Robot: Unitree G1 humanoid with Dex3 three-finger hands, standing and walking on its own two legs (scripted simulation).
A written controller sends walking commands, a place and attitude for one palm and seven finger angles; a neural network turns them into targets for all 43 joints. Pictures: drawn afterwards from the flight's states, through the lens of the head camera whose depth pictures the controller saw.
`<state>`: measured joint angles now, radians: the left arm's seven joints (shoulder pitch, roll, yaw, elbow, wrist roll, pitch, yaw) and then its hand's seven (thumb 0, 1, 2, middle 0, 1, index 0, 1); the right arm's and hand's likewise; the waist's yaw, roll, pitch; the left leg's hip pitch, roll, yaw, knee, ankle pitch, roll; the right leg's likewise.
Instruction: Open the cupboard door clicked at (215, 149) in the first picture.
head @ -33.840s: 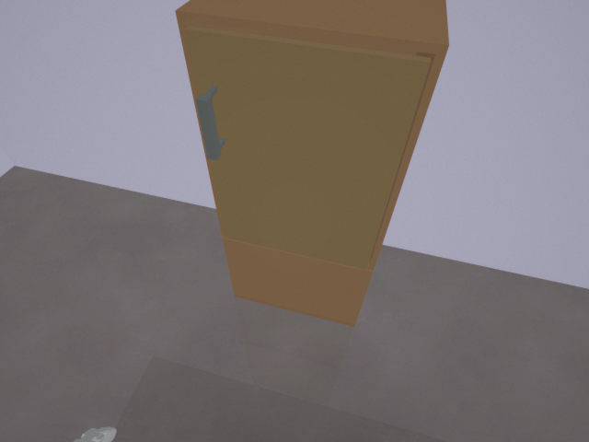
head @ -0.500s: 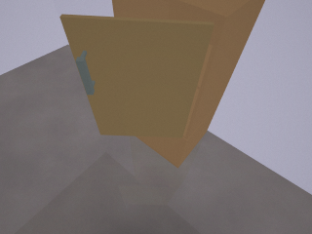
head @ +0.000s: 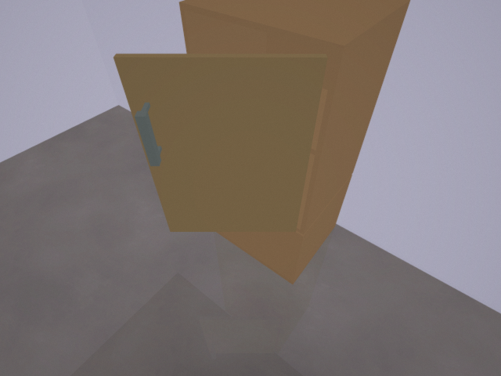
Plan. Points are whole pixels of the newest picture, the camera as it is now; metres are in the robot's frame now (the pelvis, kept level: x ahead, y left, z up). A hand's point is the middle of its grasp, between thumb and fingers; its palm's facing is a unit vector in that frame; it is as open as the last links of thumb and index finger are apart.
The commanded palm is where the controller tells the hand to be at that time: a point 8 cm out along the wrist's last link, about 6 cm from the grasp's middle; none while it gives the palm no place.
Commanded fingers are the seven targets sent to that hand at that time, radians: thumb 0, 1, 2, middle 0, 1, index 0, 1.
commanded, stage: come to a stop and stand still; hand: left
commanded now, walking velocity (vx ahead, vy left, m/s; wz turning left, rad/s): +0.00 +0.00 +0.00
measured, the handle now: (151, 134) +0.60 +0.28 +0.05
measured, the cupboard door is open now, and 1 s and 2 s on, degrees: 38 38 38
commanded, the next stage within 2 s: look again from close up in 0.16 s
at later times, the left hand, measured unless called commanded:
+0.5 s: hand out of the picture +0.02 +0.17 -0.17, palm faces +0.00 -0.98 -0.21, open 7.4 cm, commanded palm none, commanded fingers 0.00 0.90 0.90 -0.20 -0.30 -0.20 -0.30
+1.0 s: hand out of the picture -0.01 +0.15 -0.17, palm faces +0.04 -0.99 -0.16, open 7.4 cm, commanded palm none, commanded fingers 0.00 0.90 0.90 -0.20 -0.30 -0.20 -0.30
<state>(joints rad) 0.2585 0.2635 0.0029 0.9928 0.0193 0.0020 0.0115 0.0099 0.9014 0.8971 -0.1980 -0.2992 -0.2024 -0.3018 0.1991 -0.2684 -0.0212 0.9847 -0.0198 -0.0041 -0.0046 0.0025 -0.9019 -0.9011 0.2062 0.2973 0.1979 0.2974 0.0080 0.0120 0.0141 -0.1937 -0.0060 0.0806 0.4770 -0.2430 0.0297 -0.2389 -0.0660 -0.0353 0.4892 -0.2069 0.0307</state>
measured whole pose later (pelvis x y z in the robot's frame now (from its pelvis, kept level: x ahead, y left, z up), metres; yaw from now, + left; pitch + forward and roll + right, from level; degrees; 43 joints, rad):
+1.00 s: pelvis +0.01 -0.01 +0.00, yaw +0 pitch -2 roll +0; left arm 0.34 0.12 0.00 1.11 0.02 -0.01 0.04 0.01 0.90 0.90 -0.20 -0.30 -0.20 -0.30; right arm 0.31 -0.13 -0.01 1.13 -0.01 0.00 -0.02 0.00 -0.91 -0.90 0.20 0.30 0.19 0.30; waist 0.00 -0.01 0.03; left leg -0.17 0.01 0.07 0.43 -0.23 0.01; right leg -0.21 -0.05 -0.04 0.43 -0.18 0.02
